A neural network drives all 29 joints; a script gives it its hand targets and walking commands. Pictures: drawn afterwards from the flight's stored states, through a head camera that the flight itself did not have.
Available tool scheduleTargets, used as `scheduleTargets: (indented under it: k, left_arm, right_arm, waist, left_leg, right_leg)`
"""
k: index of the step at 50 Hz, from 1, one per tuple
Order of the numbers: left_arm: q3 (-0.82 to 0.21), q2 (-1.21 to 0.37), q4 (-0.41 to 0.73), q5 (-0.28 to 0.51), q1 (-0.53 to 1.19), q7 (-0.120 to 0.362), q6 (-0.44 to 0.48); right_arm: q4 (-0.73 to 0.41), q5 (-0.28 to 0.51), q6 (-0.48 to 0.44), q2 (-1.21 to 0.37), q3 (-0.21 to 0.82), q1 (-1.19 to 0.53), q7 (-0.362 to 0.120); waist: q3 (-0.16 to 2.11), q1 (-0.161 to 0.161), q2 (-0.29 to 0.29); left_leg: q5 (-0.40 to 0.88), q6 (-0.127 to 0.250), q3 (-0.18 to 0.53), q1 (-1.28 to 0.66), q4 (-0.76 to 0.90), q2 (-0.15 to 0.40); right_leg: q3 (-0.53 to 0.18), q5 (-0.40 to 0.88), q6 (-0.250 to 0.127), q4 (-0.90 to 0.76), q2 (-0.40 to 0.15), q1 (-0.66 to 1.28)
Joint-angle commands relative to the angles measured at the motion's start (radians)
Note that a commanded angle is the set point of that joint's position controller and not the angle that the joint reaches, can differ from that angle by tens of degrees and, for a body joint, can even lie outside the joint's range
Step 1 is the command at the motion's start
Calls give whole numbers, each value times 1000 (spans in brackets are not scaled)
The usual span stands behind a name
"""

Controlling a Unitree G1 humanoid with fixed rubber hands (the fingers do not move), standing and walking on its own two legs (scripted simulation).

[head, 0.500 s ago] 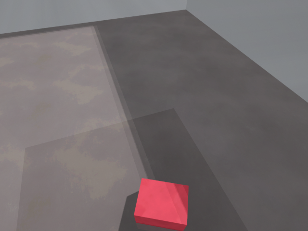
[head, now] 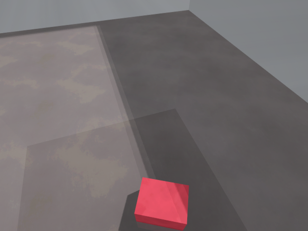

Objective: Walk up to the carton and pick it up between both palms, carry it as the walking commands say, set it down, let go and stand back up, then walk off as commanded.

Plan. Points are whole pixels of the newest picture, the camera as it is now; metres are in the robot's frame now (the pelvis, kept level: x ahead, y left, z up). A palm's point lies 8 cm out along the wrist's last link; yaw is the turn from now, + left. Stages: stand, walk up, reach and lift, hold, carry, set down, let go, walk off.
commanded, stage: stand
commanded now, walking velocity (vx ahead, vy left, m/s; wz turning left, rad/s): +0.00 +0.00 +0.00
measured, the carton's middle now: (162, 203) +0.38 -0.04 -0.67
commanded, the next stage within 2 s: walk off in 0.30 s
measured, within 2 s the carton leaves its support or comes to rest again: neither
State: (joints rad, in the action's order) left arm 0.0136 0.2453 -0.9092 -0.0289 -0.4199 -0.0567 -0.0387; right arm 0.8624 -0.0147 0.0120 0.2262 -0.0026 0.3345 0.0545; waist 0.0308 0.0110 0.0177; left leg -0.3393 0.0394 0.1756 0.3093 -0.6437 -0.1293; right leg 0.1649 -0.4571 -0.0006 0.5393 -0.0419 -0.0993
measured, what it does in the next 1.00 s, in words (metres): steps to the right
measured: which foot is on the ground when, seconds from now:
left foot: down 0.00-0.82, up 0.84-1.00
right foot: down 0.00-1.00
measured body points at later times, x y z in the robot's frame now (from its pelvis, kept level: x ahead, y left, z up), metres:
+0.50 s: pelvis -0.01 -0.01 +0.00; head -0.01 +0.00 +0.45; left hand -0.06 +0.23 -0.16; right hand +0.01 -0.25 -0.14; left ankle -0.01 +0.10 -0.72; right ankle -0.11 -0.10 -0.72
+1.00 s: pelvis -0.04 -0.12 +0.01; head -0.03 -0.13 +0.46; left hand -0.06 +0.12 -0.14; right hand +0.01 -0.40 -0.14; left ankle -0.07 +0.00 -0.65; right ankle -0.08 -0.15 -0.72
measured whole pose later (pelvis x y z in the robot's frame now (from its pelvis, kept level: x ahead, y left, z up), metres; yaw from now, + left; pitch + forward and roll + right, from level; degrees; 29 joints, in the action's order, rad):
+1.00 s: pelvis -0.04 -0.12 +0.01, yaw +3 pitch +1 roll +0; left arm 0.02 0.19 -0.97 -0.04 -0.38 -0.03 -0.04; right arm 1.01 -0.03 0.04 0.25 -0.04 0.27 0.09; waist 0.02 0.01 0.00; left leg -0.45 -0.03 -0.03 0.51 -1.15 0.05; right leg 0.15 -0.33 -0.13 0.48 0.09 -0.17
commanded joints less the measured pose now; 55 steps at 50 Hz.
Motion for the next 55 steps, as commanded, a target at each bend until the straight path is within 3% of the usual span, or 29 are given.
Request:
scheduleTargets:
  k: [1, 2, 4, 7, 8, 10, 12, 16, 18, 21, 24, 25, 28, 29, 31, 33, 35, 36, 39, 40, 41, 42, 43, 44, 45, 47, 50, 52, 55]
  left_arm:
    - [28, 135, 6, -1, -86, -8, 2]
    - [26, 126, 0, 1, -66, -3, -1]
    - [20, 91, -32, -1, -116, -8, -7]
    - [29, 112, -36, 4, -106, -1, -4]
    - [16, 77, -49, -3, -98, 0, -2]
    - [17, 72, -61, -3, -90, -2, -4]
    - [15, 58, -63, 1, -84, 1, -4]
    - [24, 93, -91, 2, -93, -1, 7]
    - [18, 61, -105, -5, -108, -3, -3]
    - [15, 43, -106, 0, -94, -5, -11]
    - [14, 39, -128, 1, -111, -1, -6]
    - [17, 33, -147, -1, -115, -1, -4]
    - [32, 53, -178, -1, -134, -15, -24]
    - [33, 60, -178, -6, -136, -17, -29]
    - [46, 74, -163, 0, -120, -14, -31]
    - [40, 27, -173, 7, -121, -3, -30]
    - [48, 55, -155, 8, -119, 7, -23]
    - [52, 57, -139, 6, -80, 10, -21]
    - [46, 35, -138, 5, -129, 18, -12]
    - [58, 91, -132, -3, -153, 22, -6]
    - [68, 141, -125, -16, -125, 22, -6]
    - [45, 72, -93, -11, -78, 22, -11]
    - [28, 12, -74, -8, -63, 33, -8]
    - [24, 20, -65, -6, -32, 37, -9]
    - [30, 55, -44, -7, 1, 29, -7]
    - [38, 109, -27, -13, 6, 19, 1]
    - [27, 80, -50, -18, -44, 9, 10]
    - [5, 19, -71, -17, -96, 1, 3]
    - [6, 49, -73, -23, -62, -12, -5]
  right_arm:
    - [-7, 6, -5, 87, -21, 64, 6]
    - [-4, 5, -8, 79, -16, 60, 6]
    - [0, 4, -8, 91, -19, 39, 8]
    - [12, 4, -2, 65, -12, 33, 10]
    - [10, 8, -4, 75, -14, 6, 13]
    - [33, 5, -4, 71, -14, 44, 10]
    - [41, 6, -3, 67, -16, 41, 9]
    - [70, 9, 0, 64, -14, 57, 15]
    - [75, 9, -4, 58, -11, 34, 11]
    - [96, 5, 3, 29, -4, 24, 11]
    - [101, 10, -3, 47, -10, 2, 9]
    - [111, 9, -6, 35, -8, 23, 6]
    - [107, -8, -8, 61, -14, 30, 3]
    - [112, -10, -5, 71, -18, 50, 7]
    - [119, -14, -4, 132, -36, 94, 14]
    - [111, -17, -1, 125, -39, 82, 30]
    - [96, -20, 0, 153, -50, 44, 44]
    - [94, -18, 6, 143, -55, 23, 46]
    - [89, -15, 26, 159, -69, -53, 50]
    - [81, -8, 25, 128, -71, -70, 45]
    - [80, -2, 29, 101, -64, -30, 41]
    - [83, 10, 31, 81, -53, -54, 54]
    - [96, 5, 31, 88, -56, -55, 57]
    - [103, -15, 36, 59, -55, -77, 54]
    - [107, -23, 36, 68, -58, -60, 49]
    - [131, -19, 30, 47, -45, -36, 33]
    - [111, -1, 16, 48, -34, -80, 22]
    - [111, 10, 23, 43, -27, -95, 22]
    - [101, 11, 33, 34, -11, -114, 35]
  waist:
    - [-77, -1, -1]
    - [-60, -11, -24]
    - [-72, 7, -46]
    - [-67, 13, -65]
    - [-98, 6, -27]
    - [-93, -6, 9]
    - [-65, -4, -20]
    - [-79, -9, 9]
    - [-96, 1, -25]
    - [-120, 13, -64]
    - [-90, 20, -26]
    - [-76, -3, -23]
    - [-133, -27, -15]
    - [-111, -30, -97]
    - [-66, -53, -171]
    - [-56, -59, -191]
    - [3, -50, -243]
    - [-16, -55, -215]
    - [-87, 2, -154]
    - [-103, 18, -35]
    - [-82, -2, 218]
    - [-54, 24, 228]
    - [-68, 17, 154]
    - [-153, 3, 79]
    - [-161, -21, 46]
    - [-138, -16, 31]
    - [-94, -1, 78]
    - [-80, 20, 89]
    - [-77, -1, 79]
  left_leg:
    - [388, 31, 47, 76, 75, 98]
    - [386, 34, 54, 54, 78, 101]
    - [390, 42, 104, 69, 98, 113]
    - [383, 41, 90, 53, 97, 105]
    - [399, 45, 89, 61, 81, 109]
    - [363, 33, 73, 59, 91, 103]
    - [378, 35, 65, 22, 79, 100]
    - [425, 31, 49, 37, 71, 102]
    - [454, 32, 55, 46, 76, 114]
    - [318, 30, 96, 89, 126, 114]
    - [356, 27, 74, 62, 104, 112]
    - [367, 22, 70, 56, 110, 120]
    - [333, 30, 150, 66, 147, 191]
    - [293, 40, 208, 59, 183, 223]
    - [353, 85, 374, -10, 242, 303]
    - [414, 132, 439, -102, 254, 369]
    - [344, 160, 483, -129, 278, 411]
    - [284, 138, 442, -71, 293, 395]
    - [83, 27, 252, 100, 270, 294]
    - [-36, -18, 158, 242, 177, 236]
    - [-87, -63, -15, 361, -68, 117]
    - [-223, -77, -160, 305, -304, 108]
    - [-234, -77, -182, 256, -426, 145]
    - [-194, -66, -177, 255, -527, 168]
    - [-161, -59, -177, 272, -561, 177]
    - [-122, -60, -216, 252, -601, 184]
    - [-80, -64, -243, 278, -460, 195]
    - [-81, -57, -259, 299, -384, 183]
    - [-134, -41, -266, 197, -232, 174]
  right_leg:
    - [-48, 366, -42, -60, -79, 32]
    - [-46, 282, -40, -66, -68, 29]
    - [-51, 268, -30, -56, -50, 33]
    - [-57, 255, -33, -61, -54, 21]
    - [-70, 321, -34, -82, -66, 7]
    - [-62, 291, -38, -88, -69, 19]
    - [-54, 292, -39, -90, -68, 11]
    - [-52, 405, -43, -76, -72, 44]
    - [-48, 366, -44, -65, -69, 36]
    - [-62, 184, -44, -83, -56, 18]
    - [-64, 256, -47, -102, -69, 35]
    - [-60, 268, -52, -100, -63, 57]
    - [-36, 202, -36, -73, -21, 6]
    - [-29, 122, -32, -40, -6, -5]
    - [-49, 74, -12, 25, 28, -61]
    - [-72, -15, 8, 52, 47, -183]
    - [-130, -74, 3, 110, 39, -214]
    - [-140, -60, -1, 84, 36, -182]
    - [-106, 89, -3, -130, 43, -38]
    - [-151, 157, -5, -206, 2, 79]
    - [-369, 71, -53, -307, -169, 127]
    - [-377, 183, -125, -321, -278, -30]
    - [-361, 241, -159, -322, -275, -134]
    - [-303, 253, -164, -315, -220, -231]
    - [-272, 340, -139, -290, -189, -217]
    - [-220, 596, -171, -250, -153, -176]
    - [-216, 767, -163, -192, -131, -26]
    - [-253, 821, -122, -184, -146, 64]
    - [-239, 897, -127, -143, -141, 9]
